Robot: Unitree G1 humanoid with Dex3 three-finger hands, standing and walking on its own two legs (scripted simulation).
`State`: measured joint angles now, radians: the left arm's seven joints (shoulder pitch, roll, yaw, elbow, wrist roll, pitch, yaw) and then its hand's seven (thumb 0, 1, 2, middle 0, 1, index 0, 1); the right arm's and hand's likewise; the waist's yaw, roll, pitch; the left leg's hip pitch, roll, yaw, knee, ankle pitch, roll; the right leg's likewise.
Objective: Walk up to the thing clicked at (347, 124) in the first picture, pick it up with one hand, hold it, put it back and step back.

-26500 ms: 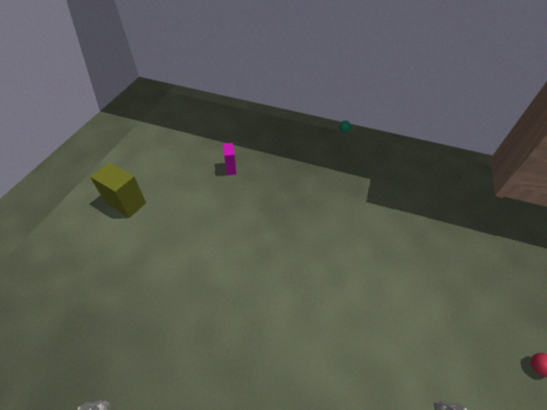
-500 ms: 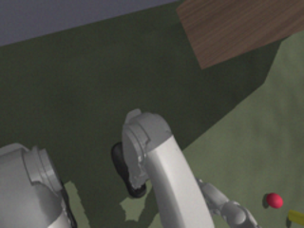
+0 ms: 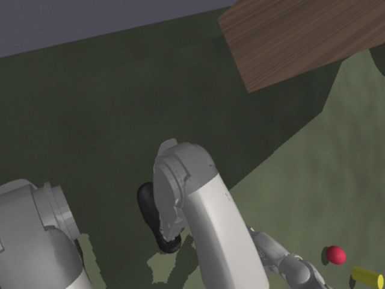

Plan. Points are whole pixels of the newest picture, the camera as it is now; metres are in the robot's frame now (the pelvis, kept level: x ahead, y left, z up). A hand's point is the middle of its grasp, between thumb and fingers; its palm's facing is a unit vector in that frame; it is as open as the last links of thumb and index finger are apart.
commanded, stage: close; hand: left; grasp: from above
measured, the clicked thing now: out of the picture +0.42 +0.34 -0.27
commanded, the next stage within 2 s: settle in 1.12 s
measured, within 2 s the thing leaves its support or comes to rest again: leaves its support in 1.48 s
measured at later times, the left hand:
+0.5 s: hand out of the picture +0.41 +0.33 -0.26, palm faces -0.45 -0.19 -0.87, open 10.1 cm
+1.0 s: hand out of the picture +0.41 +0.33 -0.26, palm faces -0.42 -0.20 -0.88, open 7.9 cm
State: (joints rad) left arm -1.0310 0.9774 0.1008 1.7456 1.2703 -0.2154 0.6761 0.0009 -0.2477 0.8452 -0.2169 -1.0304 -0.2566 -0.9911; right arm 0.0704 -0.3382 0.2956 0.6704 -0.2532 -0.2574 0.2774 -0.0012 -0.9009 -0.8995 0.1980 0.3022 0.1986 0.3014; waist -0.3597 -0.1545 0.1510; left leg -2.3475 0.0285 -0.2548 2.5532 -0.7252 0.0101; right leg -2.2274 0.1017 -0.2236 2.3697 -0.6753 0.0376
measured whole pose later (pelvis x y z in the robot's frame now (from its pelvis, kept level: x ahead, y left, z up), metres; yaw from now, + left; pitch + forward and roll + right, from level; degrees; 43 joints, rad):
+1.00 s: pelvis +0.00 +0.00 +0.00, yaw +0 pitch +28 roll -15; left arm -1.01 0.98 0.13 1.74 1.23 -0.20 0.66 -0.04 0.24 0.47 -0.56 -0.74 -0.77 -0.70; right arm 0.07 -0.34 0.30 0.66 -0.25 -0.25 0.27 0.00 -0.90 -0.90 0.20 0.30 0.20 0.30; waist -0.37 -0.15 0.17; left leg -2.34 0.03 -0.26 2.54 -0.71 0.00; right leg -2.23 0.10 -0.23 2.35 -0.66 0.03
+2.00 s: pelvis +0.00 -0.01 +0.02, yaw +5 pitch +33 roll -10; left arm -0.92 0.74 0.04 1.40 1.17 -0.15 0.38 -0.08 0.22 0.45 -0.63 -0.62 -1.01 -0.64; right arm 0.11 -0.31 0.13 0.69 -0.14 -0.13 0.24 0.00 -0.92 -0.90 0.20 0.30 0.20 0.30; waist -0.23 -0.01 -0.03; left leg -2.33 0.01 -0.16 2.43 -0.68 0.00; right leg -2.24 0.06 -0.15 2.32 -0.68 0.01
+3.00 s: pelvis +0.00 +0.00 +0.18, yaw +12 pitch +32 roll -6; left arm -0.54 0.56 -0.06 0.81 1.01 -0.04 0.10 -0.03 0.20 0.56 -0.58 -0.70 -0.96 -0.77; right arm 0.16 -0.26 -0.01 0.65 0.01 0.04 0.03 0.00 -0.92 -0.90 0.20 0.30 0.20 0.30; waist -0.10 0.04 -0.19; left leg -1.84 0.00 -0.07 1.91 -0.62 0.02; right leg -1.77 0.04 -0.06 1.85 -0.64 0.02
